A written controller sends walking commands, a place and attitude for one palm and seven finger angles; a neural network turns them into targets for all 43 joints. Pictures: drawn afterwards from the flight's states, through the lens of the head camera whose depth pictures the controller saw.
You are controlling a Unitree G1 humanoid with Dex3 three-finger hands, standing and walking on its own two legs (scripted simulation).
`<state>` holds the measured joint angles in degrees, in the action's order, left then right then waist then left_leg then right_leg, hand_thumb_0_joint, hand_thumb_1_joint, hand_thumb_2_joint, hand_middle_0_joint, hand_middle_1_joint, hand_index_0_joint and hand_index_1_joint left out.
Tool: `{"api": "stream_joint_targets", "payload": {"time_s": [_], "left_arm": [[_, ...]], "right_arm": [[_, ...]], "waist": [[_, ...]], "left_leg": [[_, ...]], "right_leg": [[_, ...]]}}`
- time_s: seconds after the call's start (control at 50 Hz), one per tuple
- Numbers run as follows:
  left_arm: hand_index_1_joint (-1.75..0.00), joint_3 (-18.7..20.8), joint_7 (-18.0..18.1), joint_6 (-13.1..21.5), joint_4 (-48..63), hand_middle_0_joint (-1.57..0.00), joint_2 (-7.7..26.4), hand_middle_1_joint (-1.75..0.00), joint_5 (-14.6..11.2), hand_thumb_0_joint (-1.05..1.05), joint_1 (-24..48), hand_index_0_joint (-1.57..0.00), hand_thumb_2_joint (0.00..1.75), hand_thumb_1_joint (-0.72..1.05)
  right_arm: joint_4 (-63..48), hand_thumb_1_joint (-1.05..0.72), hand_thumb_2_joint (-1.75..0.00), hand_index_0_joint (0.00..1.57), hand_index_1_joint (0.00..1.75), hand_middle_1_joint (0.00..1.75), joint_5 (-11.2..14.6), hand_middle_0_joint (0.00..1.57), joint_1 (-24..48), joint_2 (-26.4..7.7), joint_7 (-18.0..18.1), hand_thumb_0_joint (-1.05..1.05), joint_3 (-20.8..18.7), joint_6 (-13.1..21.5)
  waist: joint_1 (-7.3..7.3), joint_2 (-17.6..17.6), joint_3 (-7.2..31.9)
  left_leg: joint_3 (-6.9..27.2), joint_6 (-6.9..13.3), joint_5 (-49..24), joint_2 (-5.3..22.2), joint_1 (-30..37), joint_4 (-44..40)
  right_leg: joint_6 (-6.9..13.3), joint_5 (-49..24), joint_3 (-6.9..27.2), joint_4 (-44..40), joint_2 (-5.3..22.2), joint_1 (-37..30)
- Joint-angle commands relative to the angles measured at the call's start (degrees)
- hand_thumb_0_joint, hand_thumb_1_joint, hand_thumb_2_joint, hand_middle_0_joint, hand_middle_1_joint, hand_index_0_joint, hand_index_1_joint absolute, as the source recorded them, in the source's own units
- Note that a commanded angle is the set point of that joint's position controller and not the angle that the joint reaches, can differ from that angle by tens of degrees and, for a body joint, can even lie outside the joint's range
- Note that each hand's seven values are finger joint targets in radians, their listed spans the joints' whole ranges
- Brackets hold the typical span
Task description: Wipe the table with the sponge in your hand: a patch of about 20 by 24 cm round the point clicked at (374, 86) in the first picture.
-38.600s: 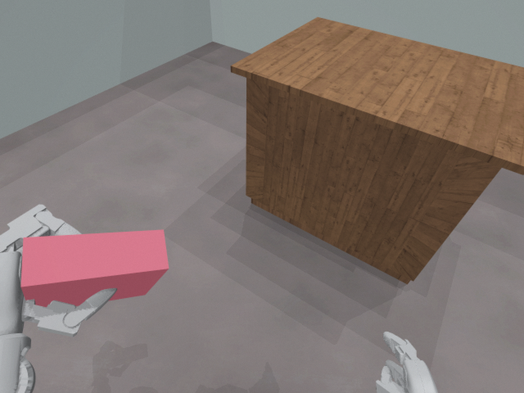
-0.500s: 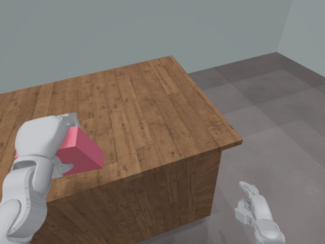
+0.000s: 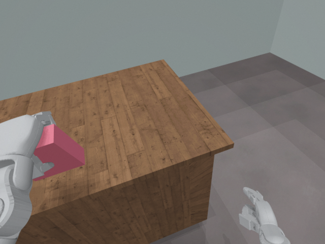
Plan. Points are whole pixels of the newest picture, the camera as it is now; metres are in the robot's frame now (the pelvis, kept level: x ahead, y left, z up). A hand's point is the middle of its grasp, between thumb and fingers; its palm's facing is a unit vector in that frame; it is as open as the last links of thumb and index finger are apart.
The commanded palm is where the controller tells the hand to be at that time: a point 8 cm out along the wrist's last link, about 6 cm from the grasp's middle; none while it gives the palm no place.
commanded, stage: move the sponge above the wiping area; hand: left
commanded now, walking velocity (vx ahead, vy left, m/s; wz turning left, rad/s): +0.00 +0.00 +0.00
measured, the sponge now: (50, 158) +0.24 +0.32 +0.13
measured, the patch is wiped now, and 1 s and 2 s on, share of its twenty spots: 0.00 0.00 0.00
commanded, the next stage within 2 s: none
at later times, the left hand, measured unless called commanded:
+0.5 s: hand (39, 149) +0.24 +0.33 +0.16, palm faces +0.17 -0.07 -0.98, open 9.0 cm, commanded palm +0.20 +0.31 +0.21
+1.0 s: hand (50, 154) +0.25 +0.33 +0.13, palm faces +0.04 -0.07 -1.00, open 9.0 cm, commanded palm +0.22 +0.33 +0.20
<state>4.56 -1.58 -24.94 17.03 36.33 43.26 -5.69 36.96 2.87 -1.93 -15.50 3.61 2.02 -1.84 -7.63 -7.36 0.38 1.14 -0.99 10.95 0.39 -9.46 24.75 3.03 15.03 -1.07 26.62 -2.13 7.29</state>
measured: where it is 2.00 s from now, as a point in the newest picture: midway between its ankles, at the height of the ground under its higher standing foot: outside the picture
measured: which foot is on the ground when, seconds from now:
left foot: down 0.00-1.00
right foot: down 0.00-1.00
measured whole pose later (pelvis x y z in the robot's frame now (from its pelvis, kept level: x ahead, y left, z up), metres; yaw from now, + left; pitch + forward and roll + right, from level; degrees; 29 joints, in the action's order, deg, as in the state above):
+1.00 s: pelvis +0.00 +0.02 +0.00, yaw +1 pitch -3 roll +0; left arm -1.6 -4.5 -24.4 4.3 31.7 48.5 0.4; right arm 38.0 3.0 -2.5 -15.4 3.1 2.3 -2.4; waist -6.3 -7.4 0.2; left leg 1.8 0.7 10.3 -1.5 -10.7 23.9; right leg 1.4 14.4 -1.7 24.9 -0.3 7.7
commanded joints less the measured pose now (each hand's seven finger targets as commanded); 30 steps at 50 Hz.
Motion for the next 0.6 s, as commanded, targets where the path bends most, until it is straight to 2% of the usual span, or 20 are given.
{"api": "stream_joint_targets", "payload": {"time_s": [0.0,0.06,0.08,0.1,0.14,0.18,0.2,0.22,0.24,0.28,0.3,0.32,0.34,0.38,0.4,0.44,0.48,0.5,0.56,0.58], "left_arm": [[-1.60,4.83,-0.53,-1.18,7.13,-1.20,8.23,-1.60,-0.79,0.00,5.65,-1.20,1.30,0.10],[-1.60,4.83,-1.85,-0.67,10.23,-1.20,10.35,-1.60,0.04,0.00,5.46,-1.20,1.30,0.10],[-1.60,5.04,-1.93,-0.54,11.97,-1.20,11.13,-1.60,1.11,0.00,8.15,-1.20,1.30,0.10],[-1.60,4.53,-1.76,0.15,12.14,-1.20,11.50,-1.60,2.26,0.00,9.65,-1.20,1.30,0.10],[-1.60,6.13,-1.18,1.62,12.77,-1.20,14.77,-1.60,4.91,0.00,13.73,-1.20,1.30,0.10],[-1.60,10.55,0.45,2.79,14.19,-1.20,20.35,-1.60,7.57,0.00,17.68,-1.20,1.30,0.10],[-1.60,7.43,1.31,3.85,13.52,-1.20,15.83,-1.60,7.52,0.00,18.09,-1.20,1.30,0.10],[-1.60,10.45,2.33,4.63,10.46,-1.20,18.36,-1.60,7.61,0.00,17.15,-1.20,1.30,0.10],[-1.60,8.29,2.61,5.22,10.63,-1.20,15.22,-1.60,6.83,0.00,17.14,-1.20,1.30,0.10],[-1.60,11.48,3.80,4.49,8.05,-1.20,17.26,-1.60,5.90,0.00,16.72,-1.20,1.30,0.10],[-1.60,7.87,3.99,3.88,6.38,-1.20,12.27,-1.60,4.62,0.00,15.59,-1.20,1.30,0.10],[-1.60,9.09,3.96,3.03,4.01,-1.20,13.65,-1.60,4.02,0.00,15.14,-1.20,1.30,0.10],[-1.60,7.41,3.39,2.38,3.23,-1.20,11.81,-1.60,3.27,0.00,15.27,-1.20,1.30,0.10],[-1.60,8.58,2.22,0.75,2.39,-1.20,12.81,-1.60,2.84,0.00,12.73,-1.20,1.30,0.10],[-1.60,4.22,1.34,0.44,3.18,-1.20,8.13,-1.60,2.23,0.00,11.12,-1.20,1.30,0.10],[-1.60,2.30,-0.21,-0.09,4.81,-1.20,7.63,-1.60,1.87,0.00,11.03,-1.20,1.30,0.10],[-1.60,2.71,-1.11,-0.66,4.19,-1.20,8.83,-1.60,3.33,0.00,12.85,-1.20,1.30,0.10],[-1.60,1.14,-1.41,-0.39,4.15,-1.20,8.03,-1.60,4.03,0.00,13.90,-1.20,1.30,0.10],[-1.60,3.86,-1.37,0.64,3.78,-1.20,13.55,-1.60,7.15,0.00,19.51,-1.20,1.30,0.10],[-1.60,5.48,-0.90,0.98,5.28,-1.20,15.81,-1.60,8.42,0.00,22.51,-1.20,1.30,0.10]], "right_arm": [[-11.77,-0.90,-0.90,0.20,0.30,0.30,0.81,0.20,13.72,-4.99,0.47,0.00,-1.43,3.42],[-11.99,-0.90,-0.90,0.20,0.30,0.30,0.46,0.20,13.01,-5.23,1.00,0.00,-1.63,3.71],[-12.38,-0.90,-0.90,0.20,0.30,0.30,0.53,0.20,15.48,-4.81,1.14,0.00,-1.07,4.34],[-12.20,-0.90,-0.90,0.20,0.30,0.30,0.21,0.20,12.99,-5.00,1.40,0.00,-1.40,4.68],[-11.51,-0.90,-0.90,0.20,0.30,0.30,-0.46,0.20,11.72,-5.18,1.72,0.00,-1.84,4.53],[-11.26,-0.90,-0.90,0.20,0.30,0.30,-0.77,0.20,13.65,-5.11,1.63,0.00,-1.43,4.90],[-11.15,-0.90,-0.90,0.20,0.30,0.30,-0.86,0.20,11.83,-3.86,1.75,0.00,-1.60,5.26],[-9.74,-0.90,-0.90,0.20,0.30,0.30,-0.97,0.20,10.42,-4.35,1.60,0.00,-2.05,5.06],[-9.94,-0.90,-0.90,0.20,0.30,0.30,-0.89,0.20,10.62,-4.06,1.33,0.00,-2.06,4.83],[-9.44,-0.90,-0.90,0.20,0.30,0.30,-0.46,0.20,13.19,-4.07,1.00,0.00,-1.62,4.85],[-9.56,-0.90,-0.90,0.20,0.30,0.30,-0.38,0.20,12.00,-3.66,0.82,0.00,-1.88,4.81],[-8.68,-0.90,-0.90,0.20,0.30,0.30,-0.30,0.20,11.33,-4.32,0.61,0.00,-2.02,4.31],[-8.86,-0.90,-0.90,0.20,0.30,0.30,-0.12,0.20,11.49,-4.67,0.49,0.00,-2.22,3.89],[-9.32,-0.90,-0.90,0.20,0.30,0.30,0.26,0.20,14.42,-4.88,0.38,0.00,-1.43,3.71],[-10.13,-0.90,-0.90,0.20,0.30,0.30,0.31,0.20,13.17,-4.73,0.25,0.00,-1.64,3.57],[-10.68,-0.90,-0.90,0.20,0.30,0.30,0.38,0.20,12.95,-4.93,0.38,0.00,-1.55,3.16],[-10.89,-0.90,-0.90,0.20,0.30,0.30,0.54,0.20,15.04,-4.73,0.61,0.00,-0.87,3.31],[-10.98,-0.90,-0.90,0.20,0.30,0.30,0.41,0.20,12.83,-4.99,0.70,0.00,-1.09,3.36],[-10.30,-0.90,-0.90,0.20,0.30,0.30,-0.20,0.20,11.95,-5.41,1.24,0.00,-1.32,2.93],[-10.55,-0.90,-0.90,0.20,0.30,0.30,-0.12,0.20,14.43,-5.07,1.30,0.00,-0.76,3.26]], "waist": [[0.20,5.82,6.16],[0.28,5.72,7.51],[0.08,4.26,7.35],[0.90,5.04,8.88],[0.74,4.84,10.87],[-0.83,2.10,12.19],[0.27,3.24,12.88],[0.05,2.14,11.89],[0.10,1.96,12.00],[-1.33,1.13,10.49],[-0.48,2.52,10.18],[-0.56,2.36,9.42],[0.02,2.67,8.37],[-1.07,2.61,7.29],[0.03,3.50,8.10],[0.57,3.66,7.80],[0.36,4.21,6.73],[1.25,5.53,7.79],[0.97,5.16,9.64],[0.25,3.36,10.39]], "left_leg": [[-0.57,3.19,-8.30,-2.42,0.91,-1.22],[0.12,3.66,-8.11,-2.83,1.42,-1.26],[0.16,3.72,-7.94,-2.98,2.45,-0.91],[-0.14,3.84,-8.72,-2.92,2.41,-0.55],[0.52,4.08,-10.35,-3.27,4.01,-0.87],[1.11,3.96,-11.48,-3.73,5.12,-0.72],[0.07,4.11,-12.57,-3.58,5.76,0.03],[0.57,3.84,-12.58,-3.50,5.77,-0.54],[0.75,3.73,-12.70,-3.55,6.12,-0.89],[1.37,3.29,-11.33,-3.58,5.43,-1.60],[0.46,3.28,-11.49,-3.05,4.52,-1.52],[0.64,2.98,-11.00,-3.01,3.74,-2.14],[0.58,2.80,-10.05,-2.88,2.93,-2.56],[0.90,2.74,-9.36,-3.11,2.23,-2.84],[-0.05,2.88,-9.97,-2.61,1.87,-2.59],[0.50,3.06,-8.66,-2.71,1.84,-3.10],[0.83,3.22,-7.13,-2.76,2.09,-3.05],[0.57,3.29,-7.05,-2.52,1.71,-2.96],[1.16,3.62,-6.95,-3.06,2.62,-3.20],[1.56,3.69,-6.36,-3.18,3.71,-3.31]], "right_leg": [[-0.94,-10.72,3.55,-5.32,2.30,0.30],[-1.23,-10.85,3.37,-4.95,2.48,0.05],[-0.61,-9.64,4.98,-5.25,1.79,1.36],[-0.92,-10.20,3.63,-4.50,2.12,0.36],[-0.56,-11.34,3.74,-4.54,1.83,-0.68],[0.60,-10.43,5.60,-4.60,0.88,-0.93],[0.07,-11.57,3.52,-4.30,1.38,-1.37],[0.49,-11.42,4.24,-5.20,1.04,-1.08],[0.46,-12.03,3.64,-5.34,1.12,-1.64],[1.32,-9.81,5.49,-5.81,0.37,-0.93],[0.45,-10.77,2.82,-5.34,1.29,-1.43],[0.31,-10.72,2.86,-5.80,1.23,-1.31],[0.03,-10.52,2.49,-5.97,1.37,-1.25],[0.63,-9.52,4.05,-5.90,0.82,-0.48],[-0.12,-11.12,1.79,-5.20,1.64,-1.18],[-0.48,-10.50,1.51,-5.64,1.67,-0.87],[0.11,-7.80,2.95,-6.01,0.89,1.18],[-0.29,-7.56,1.44,-5.49,1.36,0.62],[-0.13,-6.80,1.88,-5.68,1.19,-0.08],[0.64,-4.66,3.53,-5.88,0.38,0.36]]}}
